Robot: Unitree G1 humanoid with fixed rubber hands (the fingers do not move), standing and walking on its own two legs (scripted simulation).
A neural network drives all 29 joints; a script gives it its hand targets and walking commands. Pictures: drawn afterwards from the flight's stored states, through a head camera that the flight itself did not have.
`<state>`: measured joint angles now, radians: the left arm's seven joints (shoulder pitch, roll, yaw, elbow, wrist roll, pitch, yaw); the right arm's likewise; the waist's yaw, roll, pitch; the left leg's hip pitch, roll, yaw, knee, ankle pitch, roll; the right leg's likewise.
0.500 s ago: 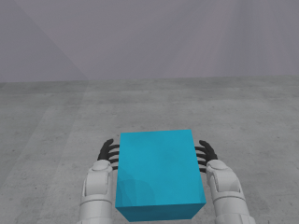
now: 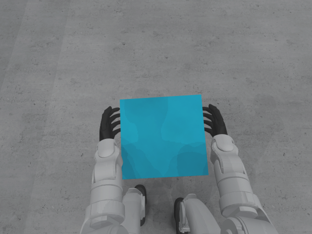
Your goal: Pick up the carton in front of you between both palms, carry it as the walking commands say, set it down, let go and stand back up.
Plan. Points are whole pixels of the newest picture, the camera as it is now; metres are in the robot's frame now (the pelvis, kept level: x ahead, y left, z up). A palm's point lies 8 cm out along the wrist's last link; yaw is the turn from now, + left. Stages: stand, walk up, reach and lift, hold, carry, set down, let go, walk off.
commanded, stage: set down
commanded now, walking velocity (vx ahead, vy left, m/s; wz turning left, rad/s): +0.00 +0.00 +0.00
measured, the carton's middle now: (162, 137) +0.38 +0.01 -0.17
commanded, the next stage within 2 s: none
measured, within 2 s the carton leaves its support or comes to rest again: neither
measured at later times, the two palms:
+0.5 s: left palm (121, 135) +0.40 +0.15 -0.21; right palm (205, 126) +0.43 -0.14 -0.22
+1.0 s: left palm (130, 141) +0.41 +0.14 -0.37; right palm (196, 127) +0.48 -0.14 -0.37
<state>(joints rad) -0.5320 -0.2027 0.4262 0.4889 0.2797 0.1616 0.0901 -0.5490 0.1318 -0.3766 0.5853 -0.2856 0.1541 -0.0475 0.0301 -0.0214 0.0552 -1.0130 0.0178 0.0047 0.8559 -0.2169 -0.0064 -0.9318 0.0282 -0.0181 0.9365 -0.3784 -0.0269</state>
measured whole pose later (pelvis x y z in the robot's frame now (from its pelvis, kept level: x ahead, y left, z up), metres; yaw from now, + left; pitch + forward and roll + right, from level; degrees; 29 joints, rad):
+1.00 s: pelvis -0.05 +0.00 -0.25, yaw +0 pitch +47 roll +3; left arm -0.97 -0.19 0.56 0.51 0.16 0.21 0.26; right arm -1.22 -0.20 -0.18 0.93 -0.16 0.23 -0.02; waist 0.05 0.01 -0.05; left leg -2.20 -0.01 -0.01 1.77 -0.40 -0.04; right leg -2.13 0.05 0.01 1.90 -0.60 -0.03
